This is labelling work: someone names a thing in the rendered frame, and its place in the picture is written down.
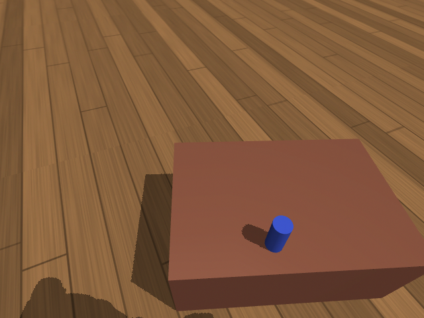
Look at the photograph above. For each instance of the can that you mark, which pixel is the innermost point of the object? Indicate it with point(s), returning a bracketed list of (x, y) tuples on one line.
[(279, 233)]

